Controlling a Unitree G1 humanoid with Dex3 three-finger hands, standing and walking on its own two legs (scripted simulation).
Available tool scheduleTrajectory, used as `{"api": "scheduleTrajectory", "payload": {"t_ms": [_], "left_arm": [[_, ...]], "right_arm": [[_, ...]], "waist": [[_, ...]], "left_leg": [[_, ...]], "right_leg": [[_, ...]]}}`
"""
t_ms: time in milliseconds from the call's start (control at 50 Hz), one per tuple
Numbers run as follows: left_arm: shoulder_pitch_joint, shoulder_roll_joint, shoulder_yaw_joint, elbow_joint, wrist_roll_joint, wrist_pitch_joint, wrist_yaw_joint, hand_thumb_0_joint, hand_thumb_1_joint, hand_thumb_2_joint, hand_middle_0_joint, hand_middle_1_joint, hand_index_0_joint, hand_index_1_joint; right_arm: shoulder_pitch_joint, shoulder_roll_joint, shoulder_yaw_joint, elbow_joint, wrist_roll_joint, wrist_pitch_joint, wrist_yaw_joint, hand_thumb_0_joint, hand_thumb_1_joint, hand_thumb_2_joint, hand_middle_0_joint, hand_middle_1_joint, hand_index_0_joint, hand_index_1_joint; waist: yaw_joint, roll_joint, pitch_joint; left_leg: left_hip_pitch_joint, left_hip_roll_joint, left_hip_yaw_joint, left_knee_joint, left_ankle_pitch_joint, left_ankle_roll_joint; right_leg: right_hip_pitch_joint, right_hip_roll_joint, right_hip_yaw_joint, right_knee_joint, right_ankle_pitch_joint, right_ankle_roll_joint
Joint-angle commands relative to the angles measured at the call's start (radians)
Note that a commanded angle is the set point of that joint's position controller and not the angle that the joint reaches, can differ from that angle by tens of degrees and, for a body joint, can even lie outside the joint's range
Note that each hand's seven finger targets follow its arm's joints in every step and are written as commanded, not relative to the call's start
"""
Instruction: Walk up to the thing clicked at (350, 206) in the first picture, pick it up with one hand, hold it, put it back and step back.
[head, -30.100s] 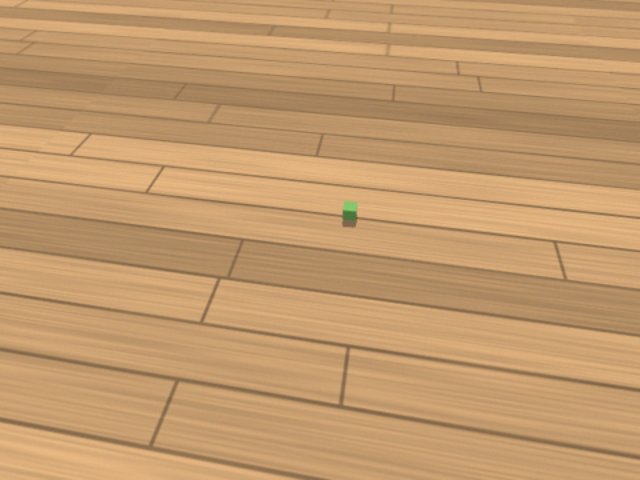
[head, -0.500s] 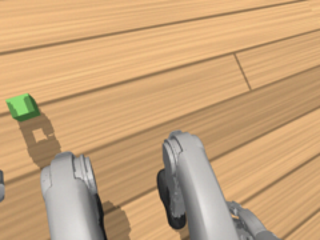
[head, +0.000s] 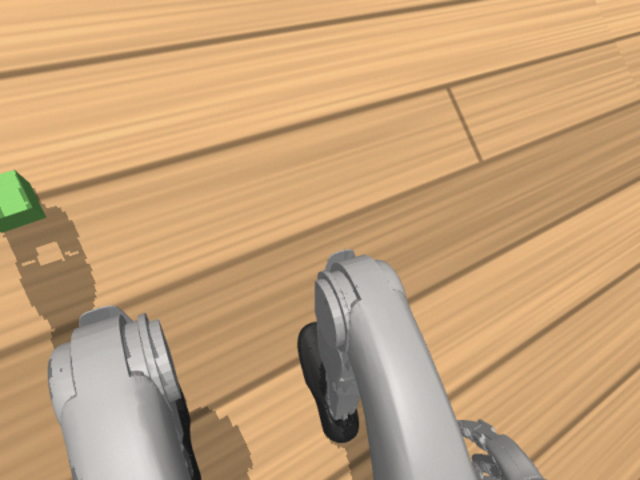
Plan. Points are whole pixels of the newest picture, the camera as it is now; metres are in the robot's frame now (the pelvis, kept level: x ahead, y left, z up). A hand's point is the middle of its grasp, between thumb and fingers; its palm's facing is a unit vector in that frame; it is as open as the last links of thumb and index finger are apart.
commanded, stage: home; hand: left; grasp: from above
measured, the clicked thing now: (7, 202) +0.50 +0.32 -0.30
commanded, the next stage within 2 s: none
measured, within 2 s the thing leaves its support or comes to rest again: neither
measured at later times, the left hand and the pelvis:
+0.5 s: hand out of the picture +0.40 +0.31 -0.01, palm faces -0.31 -0.45 -0.84, open 8.8 cm; pelvis +0.01 +0.00 +0.10, yaw +4 degrees
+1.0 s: hand out of the picture +0.26 +0.24 +0.20, palm faces +0.08 -0.92 -0.38, open 7.4 cm; pelvis +0.04 +0.00 +0.29, yaw +9 degrees
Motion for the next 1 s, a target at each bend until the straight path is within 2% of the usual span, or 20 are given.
{"api": "scheduleTrajectory", "payload": {"t_ms": [0, 20, 40, 60, 80, 120, 200, 280, 300, 380, 440, 480, 520, 660, 680, 780, 820, 840, 920, 980], "left_arm": [[-0.368, 0.301, 0.067, -0.232, -0.010, 0.033, 0.071, 0.000, -0.278, 0.932, -0.254, -0.762, -0.227, -0.758], [-0.349, 0.300, 0.079, -0.266, -0.024, 0.046, 0.066, 0.000, -0.335, 0.852, -0.230, -0.840, -0.239, -0.830], [-0.335, 0.302, 0.081, -0.295, -0.029, 0.057, 0.059, 0.000, -0.255, 0.932, -0.253, -0.760, -0.226, -0.750], [-0.295, 0.288, 0.084, -0.314, -0.044, 0.071, 0.048, 0.000, -0.329, 0.852, -0.226, -0.837, -0.237, -0.825], [-0.268, 0.272, 0.082, -0.323, -0.052, 0.086, 0.037, 0.000, -0.249, 0.917, -0.246, -0.757, -0.221, -0.745], [-0.230, 0.222, 0.070, -0.380, -0.093, 0.110, 0.006, 0.000, -0.095, 0.847, -0.225, -0.597, -0.205, -0.588], [-0.081, 0.191, 0.094, -0.522, -0.186, 0.157, -0.067, 0.000, 0.206, 0.808, -0.203, -0.435, -0.192, -0.445], [0.091, 0.085, 0.097, -0.702, -0.333, 0.195, -0.144, 0.000, 0.526, 0.713, -0.167, -0.249, -0.167, -0.249], [0.111, 0.055, 0.095, -0.759, -0.376, 0.202, -0.160, 0.000, 0.606, 0.757, -0.174, -0.259, -0.174, -0.259], [0.282, -0.055, 0.077, -0.891, -0.525, 0.240, -0.223, 0.000, 0.897, 0.899, -0.200, -0.299, -0.200, -0.299], [0.384, -0.106, 0.072, -1.008, -0.616, 0.265, -0.253, 0.000, 0.900, 0.900, -0.200, -0.299, -0.200, -0.299], [0.442, -0.163, 0.047, -1.078, -0.672, 0.281, -0.258, 0.000, 0.900, 0.900, -0.200, -0.299, -0.200, -0.299], [0.483, -0.173, 0.056, -1.146, -0.716, 0.302, -0.253, 0.000, 0.900, 0.900, -0.200, -0.299, -0.200, -0.299], [0.698, -0.270, 0.062, -1.312, -0.895, 0.385, -0.235, 0.000, 0.899, 0.899, -0.200, -0.298, -0.200, -0.298], [0.759, -0.315, 0.035, -1.311, -0.919, 0.402, -0.234, 0.000, 0.896, 0.899, -0.200, -0.298, -0.200, -0.299], [0.899, -0.358, 0.051, -1.416, -1.049, 0.472, -0.220, 0.000, 0.899, 0.900, -0.200, -0.299, -0.200, -0.299], [0.965, -0.396, 0.045, -1.416, -1.109, 0.495, -0.217, 0.000, 0.900, 0.900, -0.200, -0.299, -0.200, -0.300], [0.984, -0.397, 0.053, -1.477, -1.137, 0.503, -0.213, 0.000, 0.900, 0.900, -0.200, -0.299, -0.200, -0.299], [1.090, -0.459, 0.037, -1.511, -1.205, 0.549, -0.207, 0.000, 0.900, 0.900, -0.200, -0.300, -0.200, -0.300], [1.183, -0.493, 0.048, -1.537, -1.249, 0.580, -0.203, 0.000, 0.900, 0.900, -0.200, -0.300, -0.200, -0.299]], "right_arm": [[0.197, -0.259, -0.091, -0.018, -0.004, -0.019, 0.001, 0.000, -0.883, -0.894, 0.199, 0.299, 0.199, 0.299], [0.198, -0.262, -0.101, -0.019, 0.002, -0.021, 0.002, 0.000, -0.892, -0.893, 0.200, 0.300, 0.200, 0.300], [0.204, -0.262, -0.107, -0.021, 0.007, -0.018, 0.006, 0.000, -0.883, -0.895, 0.200, 0.300, 0.199, 0.300], [0.206, -0.260, -0.118, -0.024, 0.012, -0.018, 0.009, 0.000, -0.890, -0.893, 0.200, 0.300, 0.200, 0.300], [0.213, -0.260, -0.129, -0.019, 0.018, -0.015, 0.010, 0.000, -0.883, -0.895, 0.200, 0.300, 0.199, 0.300], [0.230, -0.242, -0.144, -0.009, 0.032, -0.009, 0.015, 0.000, -0.887, -0.896, 0.200, 0.300, 0.199, 0.300], [0.247, -0.221, -0.188, -0.027, 0.069, 0.008, 0.017, 0.000, -0.892, -0.898, 0.200, 0.300, 0.200, 0.300], [0.227, -0.196, -0.229, -0.046, 0.106, 0.019, 0.010, 0.000, -0.899, -0.900, 0.200, 0.300, 0.200, 0.300], [0.215, -0.190, -0.232, -0.055, 0.113, 0.021, 0.004, 0.000, -0.900, -0.900, 0.200, 0.300, 0.200, 0.300], [0.163, -0.166, -0.243, -0.082, 0.136, 0.018, -0.012, 0.000, -0.900, -0.900, 0.200, 0.300, 0.200, 0.300], [0.114, -0.153, -0.252, -0.112, 0.151, 0.011, -0.020, 0.000, -0.900, -0.900, 0.200, 0.300, 0.200, 0.300], [0.087, -0.143, -0.252, -0.131, 0.161, 0.002, -0.032, 0.000, -0.900, -0.900, 0.200, 0.300, 0.200, 0.300], [0.063, -0.141, -0.251, -0.142, 0.170, -0.009, -0.047, 0.000, -0.900, -0.900, 0.200, 0.300, 0.200, 0.300], [-0.014, -0.115, -0.248, -0.170, 0.188, -0.071, -0.103, 0.000, -0.899, -0.900, 0.200, 0.300, 0.200, 0.300], [-0.020, -0.108, -0.245, -0.177, 0.192, -0.080, -0.110, 0.000, -0.899, -0.900, 0.200, 0.300, 0.200, 0.300], [-0.057, -0.088, -0.229, -0.202, 0.200, -0.117, -0.146, 0.000, -0.899, -0.900, 0.200, 0.300, 0.200, 0.300], [-0.058, -0.074, -0.219, -0.203, 0.200, -0.131, -0.157, 0.000, -0.900, -0.900, 0.200, 0.300, 0.200, 0.300], [-0.055, -0.070, -0.219, -0.220, 0.201, -0.137, -0.163, 0.000, -0.900, -0.900, 0.200, 0.300, 0.200, 0.300], [-0.034, -0.047, -0.200, -0.222, 0.203, -0.162, -0.194, 0.000, -0.900, -0.900, 0.200, 0.300, 0.200, 0.300], [-0.004, -0.038, -0.188, -0.221, 0.202, -0.181, -0.221, 0.000, -0.900, -0.900, 0.200, 0.300, 0.200, 0.300]], "waist": [[0.022, 0.549, -0.791], [0.036, 0.555, -0.824], [0.041, 0.575, -0.857], [0.057, 0.566, -0.884], [0.058, 0.554, -0.879], [0.067, 0.516, -0.901], [0.130, 0.438, -0.965], [0.159, 0.353, -0.933], [0.151, 0.331, -0.898], [0.173, 0.254, -0.824], [0.198, 0.242, -0.811], [0.196, 0.242, -0.775], [0.206, 0.244, -0.773], [0.220, 0.234, -0.736], [0.213, 0.214, -0.697], [0.221, 0.204, -0.649], [0.206, 0.171, -0.606], [0.224, 0.180, -0.623], [0.214, 0.170, -0.553], [0.223, 0.166, -0.530]], "left_leg": [[0.675, -0.001, 0.106, -0.267, 0.121, 0.009], [0.690, -0.002, 0.107, -0.272, 0.128, 0.010], [0.701, -0.002, 0.109, -0.279, 0.144, 0.009], [0.711, -0.004, 0.113, -0.286, 0.147, 0.011], [0.707, -0.003, 0.113, -0.293, 0.147, 0.012], [0.703, -0.006, 0.119, -0.308, 0.162, 0.019], [0.731, -0.010, 0.138, -0.362, 0.190, 0.028], [0.751, -0.007, 0.135, -0.437, 0.182, 0.036], [0.737, -0.008, 0.128, -0.458, 0.158, 0.037], [0.739, -0.007, 0.119, -0.547, 0.074, 0.044], [0.804, 0.005, 0.100, -0.638, 0.033, 0.044], [0.848, 0.010, 0.094, -0.698, -0.004, 0.041], [0.909, 0.011, 0.086, -0.752, -0.026, 0.036], [1.095, 0.007, 0.096, -0.899, -0.002, 0.025], [1.105, 0.006, 0.097, -0.925, -0.011, 0.025], [1.220, 0.002, 0.091, -1.041, -0.022, 0.024], [1.247, 0.001, 0.090, -1.083, -0.004, 0.026], [1.283, -0.001, 0.097, -1.104, 0.010, 0.026], [1.386, 0.001, 0.093, -1.209, 0.045, 0.022], [1.477, 0.005, 0.079, -1.279, 0.127, 0.014]], "right_leg": [[0.261, 0.022, -0.118, -0.192, 0.177, -0.090], [0.266, 0.018, -0.115, -0.195, 0.183, -0.090], [0.286, 0.017, -0.112, -0.196, 0.196, -0.090], [0.300, 0.018, -0.109, -0.206, 0.198, -0.091], [0.298, 0.016, -0.109, -0.214, 0.197, -0.090], [0.335, 0.021, -0.101, -0.241, 0.210, -0.087], [0.442, 0.022, -0.072, -0.312, 0.221, -0.086], [0.494, 0.017, -0.049, -0.393, 0.215, -0.084], [0.491, 0.013, -0.048, -0.418, 0.198, -0.084], [0.547, 0.009, -0.029, -0.508, 0.136, -0.084], [0.597, 0.006, -0.022, -0.558, 0.119, -0.078], [0.624, 0.004, -0.018, -0.605, 0.098, -0.077], [0.662, 0.003, -0.015, -0.641, 0.086, -0.076], [0.817, -0.011, 0.016, -0.807, 0.093, -0.072], [0.839, -0.011, 0.018, -0.837, 0.085, -0.071], [0.971, -0.015, 0.037, -0.963, 0.074, -0.068], [1.022, -0.017, 0.037, -1.010, 0.084, -0.065], [1.065, -0.017, 0.042, -1.039, 0.096, -0.067], [1.160, -0.017, 0.043, -1.141, 0.129, -0.064], [1.249, -0.018, 0.035, -1.194, 0.197, -0.062]]}}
